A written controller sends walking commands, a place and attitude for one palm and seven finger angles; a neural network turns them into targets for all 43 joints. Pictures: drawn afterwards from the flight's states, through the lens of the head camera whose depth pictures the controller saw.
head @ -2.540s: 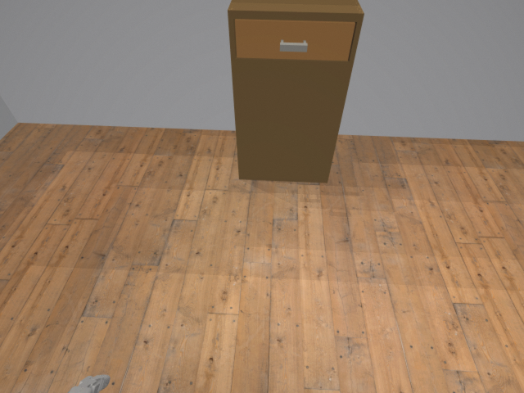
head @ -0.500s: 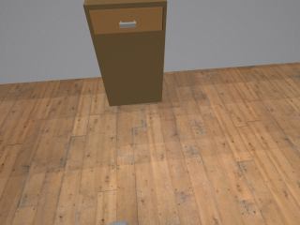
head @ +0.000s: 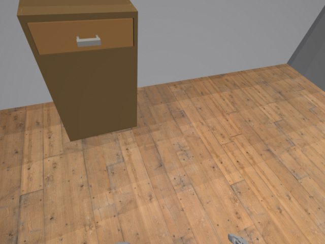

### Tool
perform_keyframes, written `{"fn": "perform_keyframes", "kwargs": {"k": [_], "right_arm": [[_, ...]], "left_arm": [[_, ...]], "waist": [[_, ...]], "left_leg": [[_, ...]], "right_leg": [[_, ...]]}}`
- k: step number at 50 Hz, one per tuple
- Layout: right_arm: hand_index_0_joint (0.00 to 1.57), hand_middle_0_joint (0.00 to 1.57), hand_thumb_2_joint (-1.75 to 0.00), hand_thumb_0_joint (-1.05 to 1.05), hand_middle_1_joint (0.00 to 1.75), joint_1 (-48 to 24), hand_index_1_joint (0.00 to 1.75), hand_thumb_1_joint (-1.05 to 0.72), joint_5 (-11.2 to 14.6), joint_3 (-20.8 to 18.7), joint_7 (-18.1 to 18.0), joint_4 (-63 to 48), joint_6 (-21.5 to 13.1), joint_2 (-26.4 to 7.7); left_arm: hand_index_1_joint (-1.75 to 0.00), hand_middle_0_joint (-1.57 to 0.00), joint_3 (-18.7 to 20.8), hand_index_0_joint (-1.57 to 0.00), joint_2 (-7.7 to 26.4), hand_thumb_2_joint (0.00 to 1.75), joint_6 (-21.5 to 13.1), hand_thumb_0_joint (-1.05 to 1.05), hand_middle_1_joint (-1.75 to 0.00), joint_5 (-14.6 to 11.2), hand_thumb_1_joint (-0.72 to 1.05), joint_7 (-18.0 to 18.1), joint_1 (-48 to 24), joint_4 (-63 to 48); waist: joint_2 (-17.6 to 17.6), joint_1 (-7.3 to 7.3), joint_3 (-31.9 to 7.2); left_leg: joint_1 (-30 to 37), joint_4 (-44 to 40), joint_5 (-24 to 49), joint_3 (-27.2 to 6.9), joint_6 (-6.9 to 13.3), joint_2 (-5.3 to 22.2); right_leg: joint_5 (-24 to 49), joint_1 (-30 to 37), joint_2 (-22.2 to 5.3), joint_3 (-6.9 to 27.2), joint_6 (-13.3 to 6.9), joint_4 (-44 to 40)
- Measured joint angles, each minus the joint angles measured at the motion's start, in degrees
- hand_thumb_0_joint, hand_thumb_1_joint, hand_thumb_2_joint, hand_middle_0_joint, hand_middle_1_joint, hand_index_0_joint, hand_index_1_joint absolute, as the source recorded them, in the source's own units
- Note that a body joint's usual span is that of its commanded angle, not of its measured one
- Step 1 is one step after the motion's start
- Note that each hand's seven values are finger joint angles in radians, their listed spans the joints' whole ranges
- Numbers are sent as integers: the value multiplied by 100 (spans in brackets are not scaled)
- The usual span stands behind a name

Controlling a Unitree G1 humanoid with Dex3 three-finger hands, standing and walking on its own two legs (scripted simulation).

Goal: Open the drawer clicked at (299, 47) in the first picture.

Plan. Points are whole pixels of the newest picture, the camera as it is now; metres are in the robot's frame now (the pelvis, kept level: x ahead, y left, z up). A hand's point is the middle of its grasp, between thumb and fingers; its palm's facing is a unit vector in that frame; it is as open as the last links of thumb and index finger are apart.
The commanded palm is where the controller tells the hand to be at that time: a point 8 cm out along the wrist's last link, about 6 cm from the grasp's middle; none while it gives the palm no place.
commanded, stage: walk to a spot facing it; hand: left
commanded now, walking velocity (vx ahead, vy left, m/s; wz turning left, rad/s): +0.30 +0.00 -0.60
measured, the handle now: (88, 39) +0.91 +0.45 +0.00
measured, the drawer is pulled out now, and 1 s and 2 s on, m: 0.00 0.00 0.00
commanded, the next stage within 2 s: turn to face it in 1.86 s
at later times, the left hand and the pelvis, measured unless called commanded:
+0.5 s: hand (125, 190) +0.30 +0.14 -0.16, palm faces -0.31 -0.94 -0.12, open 7.4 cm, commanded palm none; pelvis +0.14 +0.02 +0.01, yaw -16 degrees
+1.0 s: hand (120, 166) +0.38 +0.17 -0.16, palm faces -0.41 -0.88 -0.25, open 7.4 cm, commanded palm none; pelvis +0.22 +0.02 +0.00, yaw -32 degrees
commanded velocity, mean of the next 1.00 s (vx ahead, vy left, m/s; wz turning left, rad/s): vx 0.06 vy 0.00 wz -0.60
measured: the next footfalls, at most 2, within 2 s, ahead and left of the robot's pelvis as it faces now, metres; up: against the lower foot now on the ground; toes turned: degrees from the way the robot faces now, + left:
right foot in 0.58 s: +0.24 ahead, -0.11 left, +0.00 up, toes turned -27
left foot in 1.02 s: +0.35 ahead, +0.09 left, +0.00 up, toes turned -31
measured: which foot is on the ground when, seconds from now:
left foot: down 0.00-0.56, up 0.58-1.00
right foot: up 0.00-0.56, down 0.58-1.00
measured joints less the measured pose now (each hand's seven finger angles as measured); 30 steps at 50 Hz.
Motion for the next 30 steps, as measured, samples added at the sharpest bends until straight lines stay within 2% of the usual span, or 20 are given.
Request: {"fn": "perform_keyframes", "kwargs": {"k": [2,4,10,14,21,24,27,28,29,30], "right_arm": [[20,20,-90,1,30,278,30,-91,19,-39,-55,130,-13,5],[21,20,-90,-1,30,527,30,-93,63,-164,-148,235,-32,-96],[20,20,-90,0,30,1224,30,-93,71,-214,-184,584,8,-308],[20,19,-90,0,30,1579,30,-92,80,-163,-192,735,22,-243],[20,20,-90,1,30,1847,30,-91,3,-42,-160,879,124,59],[20,20,-90,1,30,1857,30,-91,-25,-37,-146,890,187,157],[20,20,-90,1,30,1868,30,-91,-17,-72,-113,869,265,185],[20,20,-90,1,30,1888,30,-91,2,-87,-93,854,298,188],[20,20,-90,1,30,1923,30,-90,38,-96,-62,823,343,207],[20,20,-90,1,30,1844,30,-90,73,-103,-43,799,412,190]], "left_arm": [[-30,-20,61,-20,92,90,65,1,-30,40,91,-48,-236,-160],[-30,-20,113,-19,129,90,116,1,-30,56,91,-72,-426,-342],[-30,-20,199,-19,124,90,250,0,-30,81,91,-116,-861,-653],[-30,-20,167,-19,44,90,334,0,-30,73,91,-134,-1010,-667],[-30,-20,20,-19,-183,90,416,0,-30,37,91,-145,-1311,-650],[-30,-20,-45,-19,-296,90,396,0,-30,25,91,-138,-1487,-677],[-30,-20,-105,-19,-392,90,296,0,-30,28,91,-132,-1607,-760],[-30,-20,-125,-19,-403,90,224,0,-30,33,91,-135,-1613,-796],[-30,-20,-144,-20,-377,90,127,0,-30,39,91,-133,-1597,-838],[-30,-20,-140,-20,-373,90,32,0,-30,18,91,-100,-1602,-858]], "waist": [[9,-32,-26],[31,-68,-84],[75,-195,-203],[112,-312,-198],[184,-539,39],[228,-632,171],[341,-656,251],[366,-639,255],[320,-613,224],[321,-540,239]], "left_leg": [[324,-344,30,149,14,-13],[586,-656,56,320,44,-54],[1157,-1250,-26,735,95,-221],[1462,-1414,-198,990,61,-245],[1788,-1271,-653,1398,-82,-73],[1843,-1048,-914,1577,-202,55],[1801,-542,-1276,1728,-354,300],[1706,-143,-1400,1732,-403,428],[1467,527,-1453,1637,-454,557],[1064,1479,-1606,1269,-565,633]], "right_leg": [[420,-546,-149,-209,47,225],[827,-1015,-265,-263,95,249],[1740,-1820,-486,-136,250,141],[1858,-1888,-548,-171,319,-200],[1377,-1392,-504,-674,287,-1634],[989,-1086,-370,-880,170,-2276],[737,-690,-136,-1072,7,-2863],[860,-462,-61,-1125,-52,-3182],[1198,-254,-45,-1108,-197,-3439],[1053,-298,1,-1059,-330,-3295]]}}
